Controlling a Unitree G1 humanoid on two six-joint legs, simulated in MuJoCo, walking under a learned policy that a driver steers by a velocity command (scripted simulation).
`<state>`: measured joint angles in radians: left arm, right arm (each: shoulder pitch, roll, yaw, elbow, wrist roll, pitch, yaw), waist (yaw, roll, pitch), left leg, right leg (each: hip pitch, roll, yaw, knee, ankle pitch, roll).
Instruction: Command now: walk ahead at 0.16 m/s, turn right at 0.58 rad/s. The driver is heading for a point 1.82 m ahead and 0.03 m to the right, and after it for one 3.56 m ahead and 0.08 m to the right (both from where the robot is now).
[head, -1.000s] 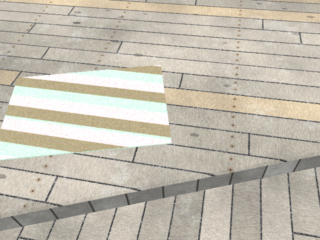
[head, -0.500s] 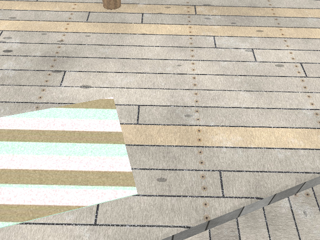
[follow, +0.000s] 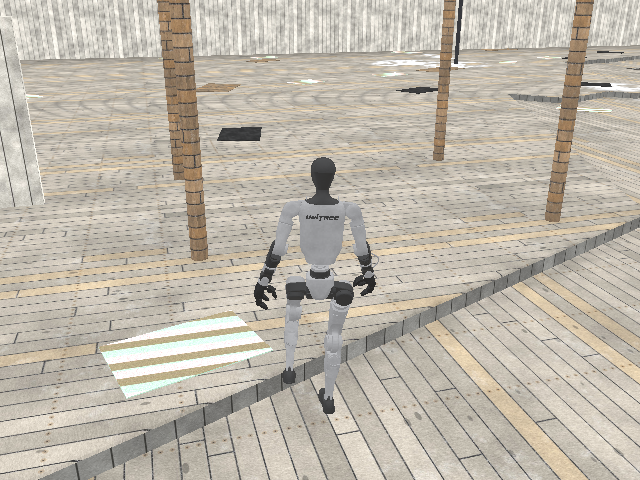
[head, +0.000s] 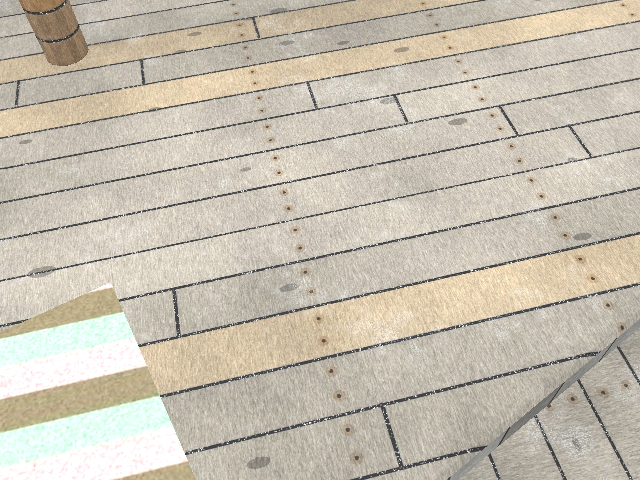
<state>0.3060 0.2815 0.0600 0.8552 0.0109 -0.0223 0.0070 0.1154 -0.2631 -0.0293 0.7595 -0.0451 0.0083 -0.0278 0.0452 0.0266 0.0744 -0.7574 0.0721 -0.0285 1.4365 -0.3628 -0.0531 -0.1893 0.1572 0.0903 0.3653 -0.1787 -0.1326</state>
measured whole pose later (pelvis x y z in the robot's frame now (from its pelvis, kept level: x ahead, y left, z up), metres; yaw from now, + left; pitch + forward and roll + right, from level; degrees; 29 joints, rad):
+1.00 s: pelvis +0.17 +0.00 +0.02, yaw -14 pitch +1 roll +5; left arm 0.32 0.26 0.02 0.69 0.01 0.00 -0.03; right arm 0.27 -0.24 -0.09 0.71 -0.05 0.03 -0.06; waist -0.03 -0.04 -0.07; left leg -0.68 -0.03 -0.01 1.26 -0.53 0.07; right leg -0.13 -0.08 -0.01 0.38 -0.12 0.00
